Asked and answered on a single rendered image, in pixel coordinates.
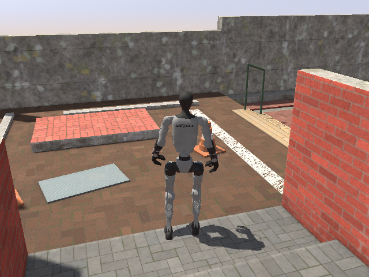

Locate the right robot forearm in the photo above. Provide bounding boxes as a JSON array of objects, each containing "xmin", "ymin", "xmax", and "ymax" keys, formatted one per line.
[{"xmin": 207, "ymin": 140, "xmax": 218, "ymax": 162}]

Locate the left robot shin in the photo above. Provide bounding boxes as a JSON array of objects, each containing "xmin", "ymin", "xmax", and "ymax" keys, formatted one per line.
[{"xmin": 165, "ymin": 192, "xmax": 173, "ymax": 232}]

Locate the right robot upper arm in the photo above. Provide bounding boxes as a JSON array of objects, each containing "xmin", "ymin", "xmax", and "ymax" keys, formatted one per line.
[{"xmin": 197, "ymin": 117, "xmax": 213, "ymax": 148}]

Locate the left robot upper arm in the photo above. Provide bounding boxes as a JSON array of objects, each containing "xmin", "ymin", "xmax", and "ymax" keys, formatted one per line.
[{"xmin": 157, "ymin": 116, "xmax": 174, "ymax": 147}]

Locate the left robot foot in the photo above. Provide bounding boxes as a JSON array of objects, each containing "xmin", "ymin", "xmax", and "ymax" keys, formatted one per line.
[{"xmin": 164, "ymin": 225, "xmax": 173, "ymax": 240}]

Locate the right robot hand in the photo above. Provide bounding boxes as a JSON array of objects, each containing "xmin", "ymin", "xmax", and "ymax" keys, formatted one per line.
[{"xmin": 205, "ymin": 160, "xmax": 219, "ymax": 173}]

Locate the left robot forearm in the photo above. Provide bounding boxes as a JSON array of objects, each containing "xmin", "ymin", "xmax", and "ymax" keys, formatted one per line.
[{"xmin": 152, "ymin": 138, "xmax": 162, "ymax": 157}]

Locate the left robot hand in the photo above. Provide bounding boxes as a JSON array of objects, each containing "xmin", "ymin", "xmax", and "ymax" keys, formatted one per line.
[{"xmin": 152, "ymin": 155, "xmax": 165, "ymax": 166}]

